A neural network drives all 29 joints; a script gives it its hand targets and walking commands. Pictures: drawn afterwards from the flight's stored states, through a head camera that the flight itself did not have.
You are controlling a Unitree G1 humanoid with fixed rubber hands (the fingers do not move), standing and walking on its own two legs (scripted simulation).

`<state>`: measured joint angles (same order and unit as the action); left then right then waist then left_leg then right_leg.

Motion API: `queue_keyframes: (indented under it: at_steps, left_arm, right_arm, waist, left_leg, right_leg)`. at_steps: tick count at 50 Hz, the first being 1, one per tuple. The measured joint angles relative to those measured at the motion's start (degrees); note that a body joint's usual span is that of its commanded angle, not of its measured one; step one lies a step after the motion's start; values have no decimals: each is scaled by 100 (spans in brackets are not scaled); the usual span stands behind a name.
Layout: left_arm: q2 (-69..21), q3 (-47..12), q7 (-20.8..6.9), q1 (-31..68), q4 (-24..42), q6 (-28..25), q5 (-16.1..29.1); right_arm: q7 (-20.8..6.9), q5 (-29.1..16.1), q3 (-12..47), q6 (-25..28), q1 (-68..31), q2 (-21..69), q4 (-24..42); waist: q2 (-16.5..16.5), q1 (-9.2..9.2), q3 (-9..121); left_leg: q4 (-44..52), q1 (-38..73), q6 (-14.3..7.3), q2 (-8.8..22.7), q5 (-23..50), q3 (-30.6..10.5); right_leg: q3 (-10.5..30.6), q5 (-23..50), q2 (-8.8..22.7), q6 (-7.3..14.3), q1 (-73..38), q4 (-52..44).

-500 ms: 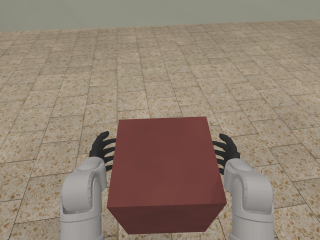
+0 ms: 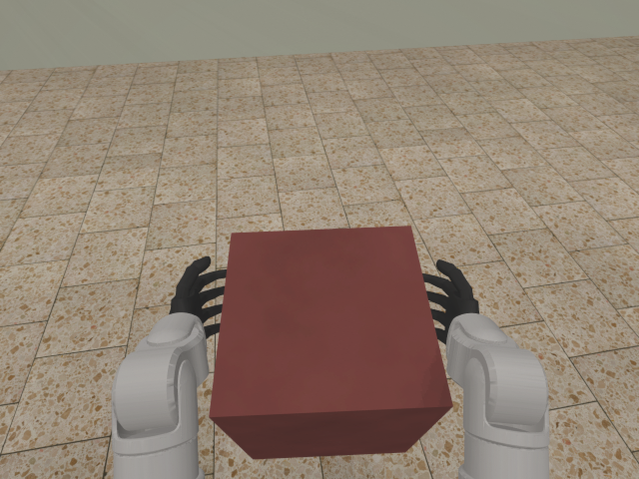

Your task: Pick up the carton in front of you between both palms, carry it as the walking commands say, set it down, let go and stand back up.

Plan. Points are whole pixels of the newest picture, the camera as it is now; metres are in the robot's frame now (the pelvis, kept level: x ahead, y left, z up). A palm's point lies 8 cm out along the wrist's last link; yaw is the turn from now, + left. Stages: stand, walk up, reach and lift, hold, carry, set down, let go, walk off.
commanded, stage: carry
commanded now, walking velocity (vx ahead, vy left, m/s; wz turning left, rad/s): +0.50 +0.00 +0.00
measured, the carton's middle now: (325, 351) +0.27 +0.00 +0.02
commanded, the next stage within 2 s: none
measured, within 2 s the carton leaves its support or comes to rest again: neither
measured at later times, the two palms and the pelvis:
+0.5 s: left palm (228, 158) +0.59 +0.15 +0.10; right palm (404, 161) +0.58 -0.15 +0.09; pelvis +0.33 +0.01 +0.00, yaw -1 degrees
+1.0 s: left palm (245, 88) +0.81 +0.15 +0.12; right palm (390, 96) +0.80 -0.15 +0.11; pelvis +0.54 +0.00 +0.01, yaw +0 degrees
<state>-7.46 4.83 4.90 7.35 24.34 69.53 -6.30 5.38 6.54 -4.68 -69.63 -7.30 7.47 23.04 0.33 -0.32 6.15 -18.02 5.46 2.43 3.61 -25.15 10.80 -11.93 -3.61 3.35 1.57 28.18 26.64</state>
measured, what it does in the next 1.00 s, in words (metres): walks ahead: left foot, then right foot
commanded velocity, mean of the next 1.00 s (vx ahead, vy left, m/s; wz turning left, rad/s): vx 0.21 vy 0.00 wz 0.00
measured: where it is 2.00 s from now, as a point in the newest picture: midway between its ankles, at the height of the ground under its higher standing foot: (316, 399)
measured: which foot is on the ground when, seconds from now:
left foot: down 0.00-0.04, up 0.06-0.50, down 0.52-1.00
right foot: down 0.00-0.54, up 0.56-0.86, down 0.88-1.00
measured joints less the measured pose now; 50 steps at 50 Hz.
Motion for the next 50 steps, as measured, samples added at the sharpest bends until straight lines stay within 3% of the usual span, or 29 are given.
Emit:
queue_keyframes:
  at_steps: [2, 3, 5, 7, 14, 18, 23, 25, 26, 27, 29, 31, 32, 38, 44, 47, 50]
  left_arm:
    - [-19, -7, 10, 156, -248, -31, -8]
    - [-28, 4, 10, 234, -400, -33, -15]
    - [-38, 44, 9, 290, -574, -7, -20]
    - [-35, 80, 6, 248, -590, -4, -4]
    - [-22, 165, -9, 163, -278, -110, 73]
    - [-24, 130, -41, 177, -232, -113, 55]
    - [-19, 50, -74, 139, -403, -43, -37]
    - [-18, 49, -78, 132, -451, -18, -73]
    - [-9, 82, -80, 144, -491, -29, -85]
    - [-15, 157, -78, 175, -554, -49, -92]
    - [-20, 247, -77, 212, -632, -79, -109]
    - [-18, 226, -73, 198, -618, -110, -116]
    - [-17, 187, -50, 183, -588, -130, -109]
    - [-20, 4, -12, 155, -298, -287, -82]
    - [-15, -13, 27, 105, -6, -159, -44]
    - [-21, 7, 14, 166, -248, -95, -58]
    - [-33, 75, -42, 266, -586, -29, -87]
  right_arm:
    - [5, 17, -114, -62, -106, -18, -86]
    - [5, 28, -173, -88, -145, -20, -165]
    - [6, 59, -248, -137, -190, 19, -293]
    - [6, 84, -210, -151, -196, 23, -346]
    - [25, 93, -32, -11, -195, 20, -171]
    - [34, 96, -26, -21, -147, 15, -45]
    - [32, 89, -59, -87, -49, 3, -155]
    - [28, 81, -74, -93, -69, 4, -247]
    - [28, 84, -54, -52, -94, 9, -350]
    - [20, 94, -41, 20, -146, 15, -508]
    - [15, 92, -47, 111, -246, 28, -721]
    - [13, 72, -58, 161, -227, 29, -722]
    - [16, 56, -59, 185, -190, 27, -673]
    - [3, -28, -101, 348, -39, 7, -251]
    - [-23, -31, -63, 234, -51, 6, -38]
    - [-33, 33, -128, 70, -125, 9, -176]
    - [-32, 128, -162, -75, -167, 13, -372]
  waist:
    - [207, 76, -31]
    - [207, 115, -76]
    - [130, 142, -200]
    - [81, 152, -296]
    - [8, 149, -302]
    - [14, 90, -157]
    - [-16, 61, -1]
    - [-48, 69, -31]
    - [-141, 45, -64]
    - [-266, 23, -133]
    - [-282, -10, -340]
    - [-236, -6, -533]
    - [-223, -5, -603]
    - [-208, 3, -723]
    - [-238, 65, -388]
    - [85, 59, -114]
    - [209, 30, 97]
  left_leg:
    - [-1504, -443, -17, 310, -240, -121]
    - [-2547, -905, -54, 296, -180, -375]
    - [-4195, -1844, -187, 126, -20, -723]
    - [-4788, -2595, -286, 95, 332, -768]
    - [-3410, -3924, -160, 264, 1328, -587]
    - [-2225, -4029, -112, 272, 1832, -405]
    - [-1191, -3703, -247, 109, 2266, -74]
    - [-772, -3335, -310, -11, 2429, 128]
    - [-781, -3211, -444, -92, 2448, 220]
    - [-1014, -3210, -600, -151, 2215, 296]
    - [-1165, -3115, -762, -132, 1815, 324]
    - [-883, -2865, -604, -100, 1867, 294]
    - [-698, -2722, -611, -108, 1865, 285]
    - [-76, -2074, -632, -142, 1748, 179]
    - [-639, -1703, -422, -188, 984, 134]
    - [-944, -1603, -291, -11, 716, 25]
    - [-959, -1483, -223, 44, 447, -53]
  right_leg:
    - [-142, -124, -132, 274, -76, 359]
    - [-161, -341, -123, 340, -108, 507]
    - [-149, -531, -88, 318, -350, 365]
    - [-133, -533, -96, 283, -675, -3]
    - [20, -648, -147, 200, -1773, -1085]
    - [66, -928, -168, 64, -2416, -1426]
    - [114, -1567, -151, -202, -3213, -1483]
    - [141, -2036, -70, -329, -3365, -1010]
    - [134, -2331, 64, -372, -3268, -448]
    - [219, -2300, 232, -376, -2934, 456]
    - [650, -2401, 145, -380, -2000, 2418]
    - [819, -2363, -5, -309, -1213, 3409]
    - [820, -2253, -18, -285, -933, 3412]
    - [696, -1595, 11, -303, -292, 1316]
    - [336, 35, 74, -230, -786, -254]
    - [213, -585, -54, -47, -975, -73]
    - [145, -842, -93, -35, -1066, 37]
